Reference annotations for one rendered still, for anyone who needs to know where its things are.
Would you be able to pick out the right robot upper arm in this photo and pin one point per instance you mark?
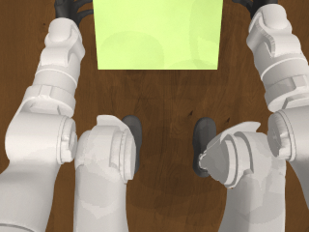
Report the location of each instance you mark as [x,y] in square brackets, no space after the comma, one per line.
[288,139]

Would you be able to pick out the robot left hand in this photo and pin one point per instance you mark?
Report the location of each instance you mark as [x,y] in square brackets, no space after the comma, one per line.
[69,9]

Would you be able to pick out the left robot thigh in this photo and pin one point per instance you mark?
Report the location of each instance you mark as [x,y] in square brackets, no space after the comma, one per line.
[100,182]

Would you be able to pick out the left robot upper arm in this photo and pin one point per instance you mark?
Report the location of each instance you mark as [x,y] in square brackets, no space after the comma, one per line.
[38,143]

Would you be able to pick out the left robot foot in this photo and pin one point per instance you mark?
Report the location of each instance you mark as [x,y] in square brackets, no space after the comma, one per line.
[135,127]

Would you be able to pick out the right robot forearm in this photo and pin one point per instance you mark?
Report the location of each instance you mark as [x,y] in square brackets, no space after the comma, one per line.
[278,58]

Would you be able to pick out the robot right hand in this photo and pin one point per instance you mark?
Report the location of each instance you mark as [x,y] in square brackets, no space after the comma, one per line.
[254,6]

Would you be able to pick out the left robot forearm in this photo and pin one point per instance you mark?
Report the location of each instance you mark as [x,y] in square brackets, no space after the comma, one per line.
[56,77]

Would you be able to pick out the carton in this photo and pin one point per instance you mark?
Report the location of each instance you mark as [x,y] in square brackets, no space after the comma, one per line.
[157,34]

